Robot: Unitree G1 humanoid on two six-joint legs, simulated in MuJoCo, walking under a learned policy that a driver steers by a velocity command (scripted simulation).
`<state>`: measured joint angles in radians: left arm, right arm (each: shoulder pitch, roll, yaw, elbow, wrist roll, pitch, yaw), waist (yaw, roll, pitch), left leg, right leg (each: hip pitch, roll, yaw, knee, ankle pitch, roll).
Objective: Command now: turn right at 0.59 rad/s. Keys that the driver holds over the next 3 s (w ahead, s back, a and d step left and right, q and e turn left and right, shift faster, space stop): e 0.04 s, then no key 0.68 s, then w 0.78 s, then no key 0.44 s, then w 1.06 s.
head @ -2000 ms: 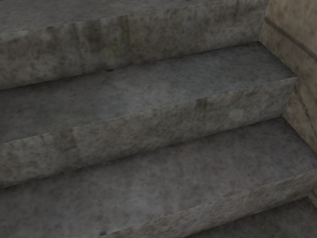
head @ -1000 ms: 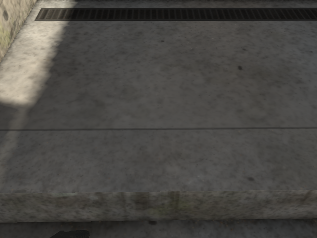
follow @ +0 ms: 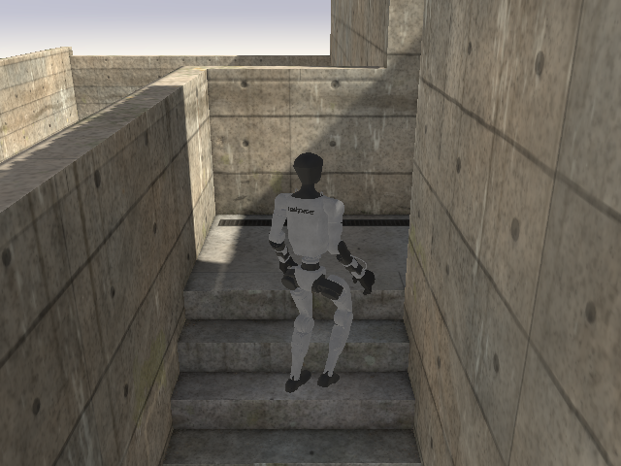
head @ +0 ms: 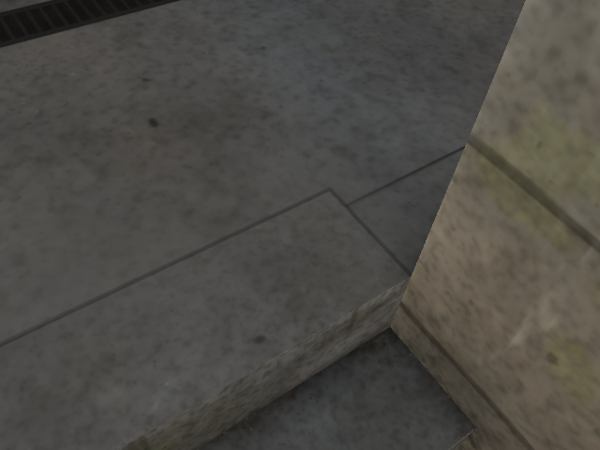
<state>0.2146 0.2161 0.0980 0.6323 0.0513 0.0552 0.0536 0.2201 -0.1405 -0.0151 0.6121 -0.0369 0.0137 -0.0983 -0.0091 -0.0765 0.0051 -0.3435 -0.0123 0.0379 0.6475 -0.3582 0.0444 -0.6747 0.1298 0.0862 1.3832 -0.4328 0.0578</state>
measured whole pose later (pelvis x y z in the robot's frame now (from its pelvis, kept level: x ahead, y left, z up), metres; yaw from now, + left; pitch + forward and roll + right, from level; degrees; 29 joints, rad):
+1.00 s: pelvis +0.03 -0.02 +0.01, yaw -6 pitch +1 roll +0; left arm 0.48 0.15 0.05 0.80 0.03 0.00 0.09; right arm 0.38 -0.15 -0.03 0.85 -0.02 0.01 -0.05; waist 0.03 -0.01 -0.01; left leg -0.11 -0.07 -0.01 0.43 -0.33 0.07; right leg -0.28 -0.01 -0.06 0.49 -0.22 -0.02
